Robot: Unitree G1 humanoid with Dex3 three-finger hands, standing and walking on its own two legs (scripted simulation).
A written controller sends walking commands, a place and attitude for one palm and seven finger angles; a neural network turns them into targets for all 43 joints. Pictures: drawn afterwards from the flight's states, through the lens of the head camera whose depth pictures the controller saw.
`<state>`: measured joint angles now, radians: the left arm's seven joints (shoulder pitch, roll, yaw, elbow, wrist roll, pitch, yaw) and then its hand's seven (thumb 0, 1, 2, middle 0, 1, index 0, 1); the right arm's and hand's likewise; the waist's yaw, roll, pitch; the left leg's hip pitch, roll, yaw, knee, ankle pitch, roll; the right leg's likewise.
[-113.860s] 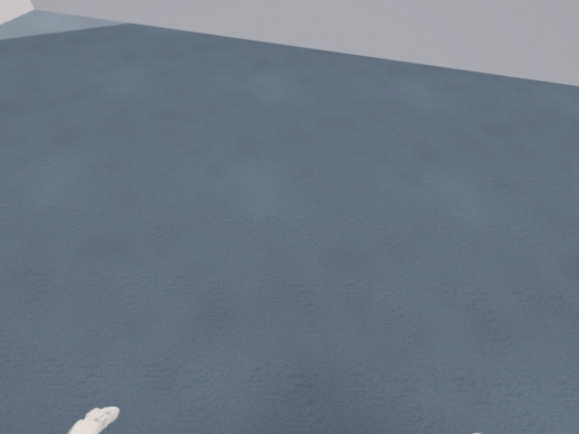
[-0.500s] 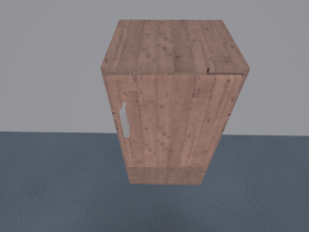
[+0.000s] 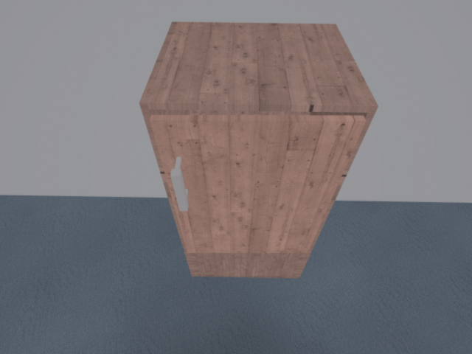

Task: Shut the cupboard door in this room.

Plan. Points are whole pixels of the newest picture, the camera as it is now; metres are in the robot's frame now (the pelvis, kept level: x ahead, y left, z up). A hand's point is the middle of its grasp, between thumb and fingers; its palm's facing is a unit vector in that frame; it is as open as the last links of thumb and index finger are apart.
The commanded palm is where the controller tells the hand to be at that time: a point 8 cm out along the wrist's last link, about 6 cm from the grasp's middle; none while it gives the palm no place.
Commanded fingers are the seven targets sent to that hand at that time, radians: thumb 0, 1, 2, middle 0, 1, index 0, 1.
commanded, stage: look again from close up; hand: left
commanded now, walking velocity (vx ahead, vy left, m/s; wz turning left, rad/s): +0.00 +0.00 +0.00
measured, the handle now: (181, 184) +0.48 +0.16 -0.05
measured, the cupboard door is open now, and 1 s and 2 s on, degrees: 1 1 1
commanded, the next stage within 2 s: raise the hand and make a fist in 0.28 s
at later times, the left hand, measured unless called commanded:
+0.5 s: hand (126, 331) +0.17 +0.21 -0.09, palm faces +0.26 -0.93 -0.26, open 7.3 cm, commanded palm +0.12 +0.24 -0.07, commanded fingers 0.00 0.90 0.90 -0.31 -0.42 -0.31 -0.42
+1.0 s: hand (134, 340) +0.16 +0.18 -0.06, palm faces -0.02 -1.00 -0.02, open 5.2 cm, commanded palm +0.13 +0.24 -0.07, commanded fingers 0.00 0.90 0.90 -0.77 -0.92 -0.77 -0.92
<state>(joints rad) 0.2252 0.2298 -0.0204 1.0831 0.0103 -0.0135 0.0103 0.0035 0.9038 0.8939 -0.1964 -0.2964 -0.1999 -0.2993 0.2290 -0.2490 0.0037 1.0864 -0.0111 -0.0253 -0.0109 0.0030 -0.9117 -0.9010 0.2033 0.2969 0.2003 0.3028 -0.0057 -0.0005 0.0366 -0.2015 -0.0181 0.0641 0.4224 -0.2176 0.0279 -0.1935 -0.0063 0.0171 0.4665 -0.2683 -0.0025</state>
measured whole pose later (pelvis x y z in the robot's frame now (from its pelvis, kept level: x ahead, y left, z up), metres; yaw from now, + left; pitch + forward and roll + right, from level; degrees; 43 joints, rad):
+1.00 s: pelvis -0.06 -0.02 -0.13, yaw +0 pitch +14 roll -2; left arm 0.31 0.23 0.22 0.10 -0.39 -0.51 -0.44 0.01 0.90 0.90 -0.59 -0.73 -0.59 -0.73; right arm 0.19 -0.23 0.00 0.58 0.04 -0.29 -0.10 0.01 -0.91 -0.90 0.20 0.30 0.20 0.30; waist 0.05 0.03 -0.14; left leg -1.06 -0.01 -0.09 1.33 -0.53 -0.03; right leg -1.01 0.03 -0.08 1.31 -0.56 -0.05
